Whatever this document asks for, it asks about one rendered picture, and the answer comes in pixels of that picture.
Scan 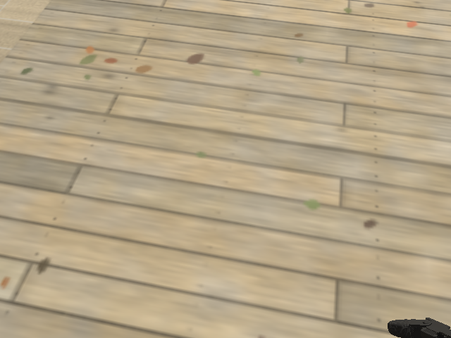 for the robot right hand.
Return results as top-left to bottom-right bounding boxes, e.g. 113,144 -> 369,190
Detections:
388,318 -> 451,338

